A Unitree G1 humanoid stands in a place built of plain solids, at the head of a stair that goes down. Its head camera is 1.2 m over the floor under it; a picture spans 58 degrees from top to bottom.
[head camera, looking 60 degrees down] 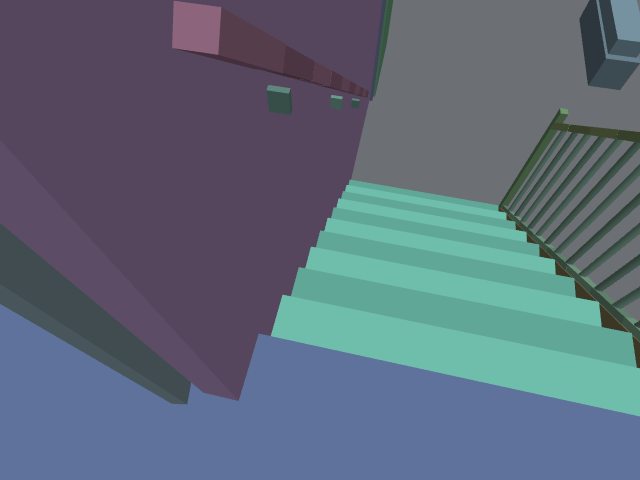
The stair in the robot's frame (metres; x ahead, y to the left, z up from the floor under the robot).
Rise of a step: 0.18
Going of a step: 0.20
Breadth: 1.27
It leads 12 degrees to the right of straight ahead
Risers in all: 11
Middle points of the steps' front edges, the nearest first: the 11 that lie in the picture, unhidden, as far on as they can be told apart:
0.25 -0.45 0.00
0.44 -0.49 -0.18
0.64 -0.54 -0.36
0.84 -0.58 -0.54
1.03 -0.62 -0.72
1.23 -0.67 -0.90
1.43 -0.71 -1.08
1.62 -0.75 -1.27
1.82 -0.79 -1.45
2.01 -0.84 -1.63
2.21 -0.88 -1.81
